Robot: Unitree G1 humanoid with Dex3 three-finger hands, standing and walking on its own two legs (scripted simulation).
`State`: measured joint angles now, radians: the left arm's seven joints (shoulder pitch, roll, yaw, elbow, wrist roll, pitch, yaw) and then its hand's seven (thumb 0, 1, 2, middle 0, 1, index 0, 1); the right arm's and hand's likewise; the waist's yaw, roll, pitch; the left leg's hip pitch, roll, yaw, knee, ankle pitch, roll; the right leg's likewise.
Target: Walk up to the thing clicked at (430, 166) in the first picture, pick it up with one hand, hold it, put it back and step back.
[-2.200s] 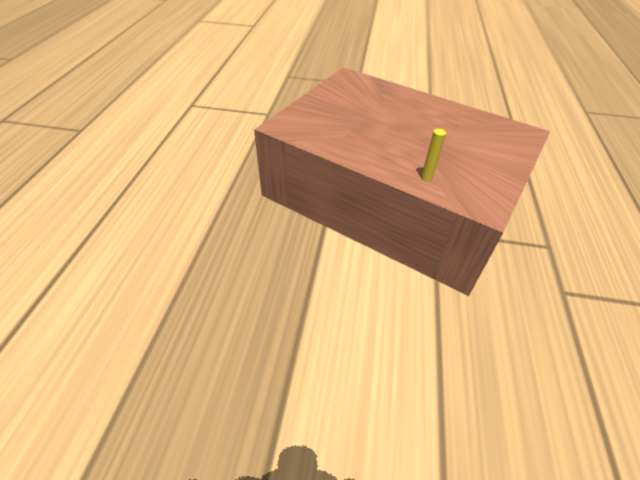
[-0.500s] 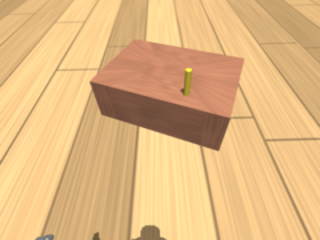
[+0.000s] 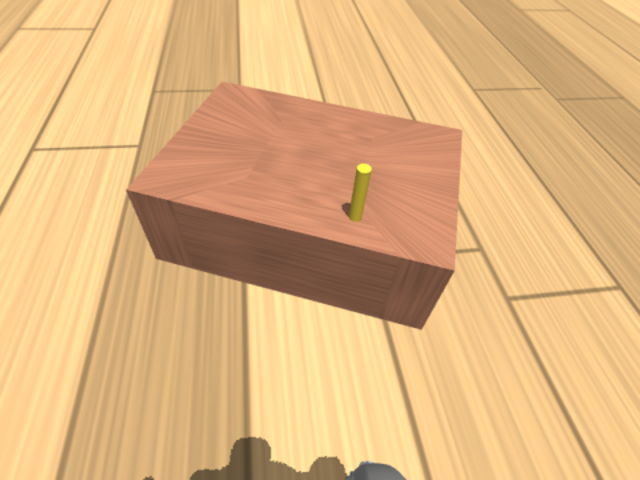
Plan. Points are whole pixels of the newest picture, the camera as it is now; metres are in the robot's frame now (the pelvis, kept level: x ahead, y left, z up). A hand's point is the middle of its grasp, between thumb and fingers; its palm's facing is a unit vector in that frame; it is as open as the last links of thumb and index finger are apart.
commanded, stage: walk up
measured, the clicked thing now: (359, 194) +0.90 -0.15 -0.31
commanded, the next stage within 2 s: none
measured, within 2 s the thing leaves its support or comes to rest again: neither
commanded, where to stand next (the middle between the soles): +0.29 +0.08 m, yaw -2 degrees
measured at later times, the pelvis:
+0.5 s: pelvis +0.16 +0.06 -0.01, yaw -2 degrees
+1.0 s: pelvis +0.22 +0.11 -0.01, yaw -5 degrees
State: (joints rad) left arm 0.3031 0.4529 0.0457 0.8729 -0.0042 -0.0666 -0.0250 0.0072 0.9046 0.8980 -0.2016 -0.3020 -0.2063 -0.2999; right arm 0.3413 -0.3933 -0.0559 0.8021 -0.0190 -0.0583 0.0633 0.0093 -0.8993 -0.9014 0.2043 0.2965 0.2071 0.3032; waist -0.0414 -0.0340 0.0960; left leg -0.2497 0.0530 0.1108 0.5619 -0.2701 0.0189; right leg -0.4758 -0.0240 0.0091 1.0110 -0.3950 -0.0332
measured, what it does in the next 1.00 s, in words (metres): walks ahead: right foot, then left foot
